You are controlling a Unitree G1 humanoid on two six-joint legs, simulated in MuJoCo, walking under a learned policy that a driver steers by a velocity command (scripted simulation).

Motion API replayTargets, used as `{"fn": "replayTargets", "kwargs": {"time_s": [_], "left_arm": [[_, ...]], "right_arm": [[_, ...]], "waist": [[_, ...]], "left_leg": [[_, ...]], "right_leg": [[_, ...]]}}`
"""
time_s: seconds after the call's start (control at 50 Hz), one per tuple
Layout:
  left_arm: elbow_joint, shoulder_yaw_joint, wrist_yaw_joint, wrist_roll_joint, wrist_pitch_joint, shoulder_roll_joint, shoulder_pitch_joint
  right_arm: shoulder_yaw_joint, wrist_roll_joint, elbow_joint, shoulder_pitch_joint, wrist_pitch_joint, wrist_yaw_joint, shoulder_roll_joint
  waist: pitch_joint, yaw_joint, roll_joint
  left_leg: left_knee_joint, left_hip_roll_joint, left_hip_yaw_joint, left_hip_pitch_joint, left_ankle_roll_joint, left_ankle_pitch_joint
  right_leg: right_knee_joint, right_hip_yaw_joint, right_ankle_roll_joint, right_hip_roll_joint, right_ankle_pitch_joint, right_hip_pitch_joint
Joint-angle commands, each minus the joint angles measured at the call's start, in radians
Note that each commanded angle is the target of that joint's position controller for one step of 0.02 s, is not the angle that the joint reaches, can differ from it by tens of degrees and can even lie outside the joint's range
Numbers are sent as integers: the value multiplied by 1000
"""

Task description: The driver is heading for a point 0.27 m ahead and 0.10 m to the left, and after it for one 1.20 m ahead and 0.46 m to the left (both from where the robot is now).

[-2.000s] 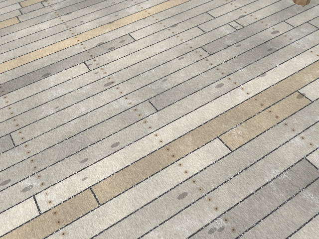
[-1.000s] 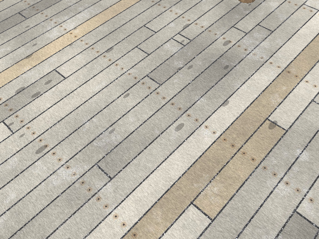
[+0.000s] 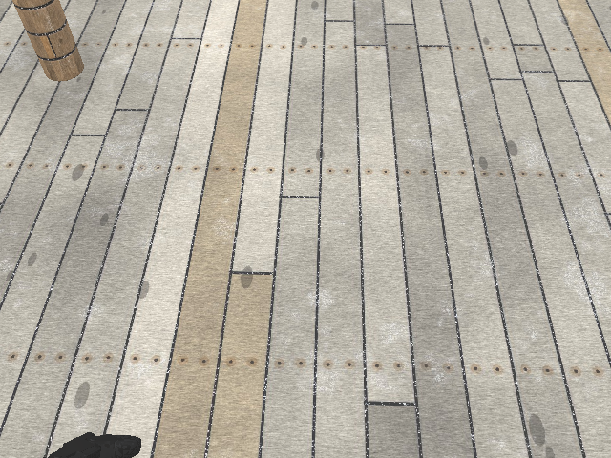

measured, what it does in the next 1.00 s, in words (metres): walks ahead, turning left: left foot, then right foot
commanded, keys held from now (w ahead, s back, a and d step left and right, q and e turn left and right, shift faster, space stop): w+e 0.04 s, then w+q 0.96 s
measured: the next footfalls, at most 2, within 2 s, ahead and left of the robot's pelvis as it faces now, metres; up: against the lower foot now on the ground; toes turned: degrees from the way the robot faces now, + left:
left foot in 0.50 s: +0.43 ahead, +0.03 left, +0.00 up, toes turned +7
right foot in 0.98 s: +0.77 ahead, -0.07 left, +0.00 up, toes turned +23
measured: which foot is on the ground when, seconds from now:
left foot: up 0.00-0.48, down 0.50-1.00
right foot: down 0.00-0.52, up 0.54-0.96, down 0.98-1.00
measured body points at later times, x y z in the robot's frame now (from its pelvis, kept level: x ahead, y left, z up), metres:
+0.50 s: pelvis +0.28 -0.02 +0.00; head +0.31 -0.02 +0.45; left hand +0.24 +0.24 -0.14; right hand +0.45 -0.25 -0.12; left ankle +0.39 +0.03 -0.72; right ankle +0.07 -0.06 -0.70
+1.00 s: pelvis +0.58 -0.02 +0.00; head +0.62 +0.00 +0.45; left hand +0.72 +0.27 -0.08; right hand +0.65 -0.31 -0.12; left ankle +0.39 +0.02 -0.71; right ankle +0.73 -0.08 -0.72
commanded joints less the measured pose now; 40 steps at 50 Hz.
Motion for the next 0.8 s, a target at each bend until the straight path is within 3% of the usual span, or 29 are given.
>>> {"fn": "replayTargets", "kwargs": {"time_s": [0.02,0.04,0.08,0.1,0.14,0.18,0.26,0.3,0.36,0.42,0.46,0.48,0.5,0.52,0.54,0.56,0.58,0.6,0.64,0.68,0.72,0.8], "left_arm": [[38,65,36,-25,4,225,305],[37,51,39,-27,-2,176,263],[29,24,46,-28,-24,103,185],[37,16,45,-30,-39,87,194],[70,15,42,-37,-60,95,239],[96,16,42,-35,-67,107,286],[137,4,49,-26,-75,91,357],[153,-4,56,-22,-81,81,367],[181,-19,72,-22,-84,61,384],[212,-24,94,-16,-86,86,401],[216,-14,113,-6,-77,132,379],[207,-6,116,1,-70,156,351],[185,1,111,-9,-67,179,291],[139,-14,99,-6,-78,113,280],[97,-21,77,-20,-83,60,354],[88,-27,66,4,-96,95,280],[68,-25,55,-9,-107,109,235],[71,-23,53,-9,-106,108,234],[68,-32,51,13,-63,82,256],[49,-40,49,17,-37,58,242],[10,-43,45,12,-33,55,159],[-45,-51,39,2,-34,50,-4]], "right_arm": [[-25,4,-182,-162,-38,16,-142],[-20,7,-164,-139,-47,17,-130],[-11,-12,-110,-41,-21,22,-103],[-10,-17,-93,-13,-6,28,-95],[-12,-11,-85,-26,12,37,-86],[-12,-2,-98,-100,20,41,-82],[-9,11,-127,-238,17,42,-71],[-3,11,-134,-277,10,42,-59],[14,2,-154,-352,5,48,-40],[22,2,-165,-357,3,44,-40],[11,1,-126,-212,2,36,-77],[-3,0,-79,-62,-3,29,-113],[-21,-9,-34,95,-10,22,-147],[-45,-6,-20,153,-4,9,-229],[-59,7,-37,79,2,9,-280],[-59,37,-52,-3,7,11,-231],[-46,30,-69,-68,10,10,-177],[-33,21,-70,-108,11,11,-124],[-23,24,-70,-124,-7,6,-109],[-33,26,-61,-98,-28,10,-145],[-39,29,-56,-69,-32,9,-164],[-46,34,-46,19,-20,4,-166]], "waist": [[-121,161,-89],[-58,114,-44],[-61,38,-52],[-76,28,-63],[-61,26,-60],[-25,51,-61],[26,99,-59],[38,105,-61],[56,117,-52],[12,100,-70],[-64,25,-116],[-128,-40,-125],[-187,-133,-97],[-253,-123,80],[-320,-8,217],[-211,-13,17],[-92,15,-18],[-13,64,-88],[14,107,-70],[-3,111,-31],[2,91,3],[-21,10,49]], "left_leg": [[411,-22,-166,-671,35,122],[329,6,-163,-602,36,192],[244,38,-157,-464,24,230],[237,31,-144,-425,18,240],[218,23,-128,-440,12,282],[188,20,-123,-510,15,346],[67,-37,-153,-606,36,451],[-15,-76,-163,-609,51,493],[-151,-105,-92,-584,74,511],[-262,-175,5,-442,120,443],[-286,-222,16,-300,159,349],[-320,-227,-24,-161,190,328],[-422,-192,-96,47,238,368],[-402,44,-394,267,320,434],[-492,225,-915,481,514,492],[-582,193,-821,362,478,305],[-639,169,-724,200,439,255],[-675,124,-642,63,388,315],[-699,41,-517,-90,344,460],[-701,-7,-446,-136,334,594],[-707,-40,-416,-140,309,645],[-653,-71,-415,-25,236,713]], "right_leg": [[-388,644,-187,-366,-126,612],[-386,525,-157,-309,85,486],[-409,347,-106,-218,296,374],[-417,307,-100,-207,391,352],[-438,246,-74,-190,501,342],[-466,206,-34,-184,522,355],[-495,133,18,-182,564,418],[-497,91,33,-189,619,454],[-506,44,48,-203,727,511],[-393,-7,73,-222,1134,579],[-178,-16,87,-249,1360,609],[5,-14,89,-258,1329,571],[277,-44,90,-228,1109,432],[633,-68,83,-92,276,168],[927,94,117,72,-332,-227],[865,204,82,-26,-204,-315],[794,183,80,-63,-133,-306],[702,164,83,-96,-104,-259],[587,147,119,-129,-95,-157],[491,110,146,-134,-62,-129],[364,85,169,-139,23,-149],[138,72,181,-113,193,-187]]}}
Keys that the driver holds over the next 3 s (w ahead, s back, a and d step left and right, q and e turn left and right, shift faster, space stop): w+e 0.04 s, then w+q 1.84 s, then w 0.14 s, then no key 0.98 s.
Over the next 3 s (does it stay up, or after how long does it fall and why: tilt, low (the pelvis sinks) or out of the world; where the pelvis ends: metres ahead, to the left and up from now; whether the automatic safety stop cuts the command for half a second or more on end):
stays up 1.11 0.46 0.03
